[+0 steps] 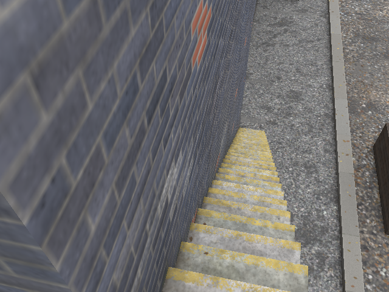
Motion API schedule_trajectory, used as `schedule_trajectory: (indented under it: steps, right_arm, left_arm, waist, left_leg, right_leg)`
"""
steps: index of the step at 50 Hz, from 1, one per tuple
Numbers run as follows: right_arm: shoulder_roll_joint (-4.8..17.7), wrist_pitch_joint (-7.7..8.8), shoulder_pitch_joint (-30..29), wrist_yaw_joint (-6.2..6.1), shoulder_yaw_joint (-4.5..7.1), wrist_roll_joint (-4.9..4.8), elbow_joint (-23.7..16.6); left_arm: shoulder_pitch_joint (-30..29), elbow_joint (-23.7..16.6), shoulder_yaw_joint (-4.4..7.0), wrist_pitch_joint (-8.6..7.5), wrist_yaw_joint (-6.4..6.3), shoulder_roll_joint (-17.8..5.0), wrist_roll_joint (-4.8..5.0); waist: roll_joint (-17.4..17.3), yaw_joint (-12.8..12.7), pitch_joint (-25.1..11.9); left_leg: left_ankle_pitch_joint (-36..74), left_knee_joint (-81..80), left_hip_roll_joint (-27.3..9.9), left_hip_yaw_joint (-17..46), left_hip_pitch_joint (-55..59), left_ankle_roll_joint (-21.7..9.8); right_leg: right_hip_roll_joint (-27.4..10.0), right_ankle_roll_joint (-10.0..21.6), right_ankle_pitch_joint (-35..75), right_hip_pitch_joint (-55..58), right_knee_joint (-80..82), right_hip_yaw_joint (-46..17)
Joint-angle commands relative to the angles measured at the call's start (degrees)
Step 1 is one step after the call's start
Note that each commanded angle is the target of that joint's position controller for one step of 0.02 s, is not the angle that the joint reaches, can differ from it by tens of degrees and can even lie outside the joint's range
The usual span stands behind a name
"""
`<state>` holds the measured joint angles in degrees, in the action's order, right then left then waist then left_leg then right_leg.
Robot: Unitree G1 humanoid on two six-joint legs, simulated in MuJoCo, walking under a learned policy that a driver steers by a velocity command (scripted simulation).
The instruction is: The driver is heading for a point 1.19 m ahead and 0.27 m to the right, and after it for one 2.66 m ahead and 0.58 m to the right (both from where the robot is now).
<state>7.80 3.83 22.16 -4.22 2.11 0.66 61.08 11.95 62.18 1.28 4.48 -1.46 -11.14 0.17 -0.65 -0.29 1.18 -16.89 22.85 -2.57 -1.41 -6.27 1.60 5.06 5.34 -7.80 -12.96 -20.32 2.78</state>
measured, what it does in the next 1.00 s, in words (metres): stands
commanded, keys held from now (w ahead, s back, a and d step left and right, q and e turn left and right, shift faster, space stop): w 1.00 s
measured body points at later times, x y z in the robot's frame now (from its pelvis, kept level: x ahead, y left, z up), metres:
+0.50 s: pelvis -0.02 +0.00 +0.00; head -0.01 +0.00 +0.45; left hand +0.01 +0.25 -0.15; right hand -0.04 -0.24 -0.15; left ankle -0.05 +0.13 -0.74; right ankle +0.03 -0.06 -0.74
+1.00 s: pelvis -0.01 +0.00 +0.00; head +0.00 +0.00 +0.45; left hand +0.02 +0.25 -0.15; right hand +0.00 -0.24 -0.15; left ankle -0.05 +0.13 -0.74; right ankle +0.03 -0.06 -0.74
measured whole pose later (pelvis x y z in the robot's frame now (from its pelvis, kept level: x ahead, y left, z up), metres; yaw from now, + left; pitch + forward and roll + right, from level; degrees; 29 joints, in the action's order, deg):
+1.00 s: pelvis -0.01 +0.00 +0.00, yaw +1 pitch +1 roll +0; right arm 10.1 3.3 20.3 -3.2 2.3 0.7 56.7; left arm 13.5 57.5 1.7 4.9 -0.9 -12.6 -0.1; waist -0.1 -0.8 0.9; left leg -15.5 22.6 -2.3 -0.8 -7.7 1.5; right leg 4.7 5.2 -5.9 -13.5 -18.7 3.1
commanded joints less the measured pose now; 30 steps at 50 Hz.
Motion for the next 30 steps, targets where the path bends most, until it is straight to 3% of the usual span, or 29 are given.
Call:
schedule_trajectory:
  steps: [1,4,11,30]
  right_arm:
    - [4.0,-0.12,5.5,0.25,0.60,0.11,-1.0]
    - [3.6,-0.61,6.2,0.23,0.44,0.15,-1.3]
    - [4.7,-0.66,6.3,0.41,0.73,0.23,-2.3]
    - [6.5,-0.05,5.1,0.77,1.25,0.19,-4.3]
  left_arm:
    - [3.5,-1.4,0.92,0.86,-0.07,-5.6,-0.16]
    - [3.0,-2.4,1.19,0.54,0.03,-6.4,0.28]
    - [3.4,-3.8,1.56,0.57,0.17,-6.7,0.19]
    - [4.2,-5.8,1.64,0.09,0.35,-6.9,-0.19]
  waist:
    - [0.6,-0.7,2.2]
    - [0.6,-0.2,1.5]
    - [0.0,-0.2,2.0]
    - [-0.3,-0.6,1.6]
  left_leg:
    - [0.2,-4.9,-3.5,2.5,-10.6,-2.9]
    - [-0.1,-4.4,-3.2,2.2,-9.5,-2.9]
    - [-1.0,-5.2,-3.6,2.8,-10.5,-3.4]
    - [-1.0,-6.5,-4.5,4.5,-12.4,-3.9]
  right_leg:
    - [-10.3,0.9,5.0,7.7,4.7,-10.7]
    - [-10.6,0.9,1.7,6.9,6.4,-11.5]
    - [-10.1,0.0,-2.2,6.1,7.3,-11.1]
    - [-9.7,-0.6,0.5,7.1,5.1,-10.2]
Velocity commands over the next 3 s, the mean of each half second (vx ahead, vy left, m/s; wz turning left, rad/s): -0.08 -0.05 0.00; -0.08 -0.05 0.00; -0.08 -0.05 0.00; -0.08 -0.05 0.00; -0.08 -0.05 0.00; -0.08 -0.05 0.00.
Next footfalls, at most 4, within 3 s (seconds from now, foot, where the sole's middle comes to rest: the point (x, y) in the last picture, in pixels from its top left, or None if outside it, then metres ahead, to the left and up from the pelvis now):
none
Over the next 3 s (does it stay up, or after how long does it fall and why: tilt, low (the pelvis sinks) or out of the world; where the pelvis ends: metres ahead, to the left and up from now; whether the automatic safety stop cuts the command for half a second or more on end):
stays up -0.02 0.00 0.00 its command is cut before an obstacle from the start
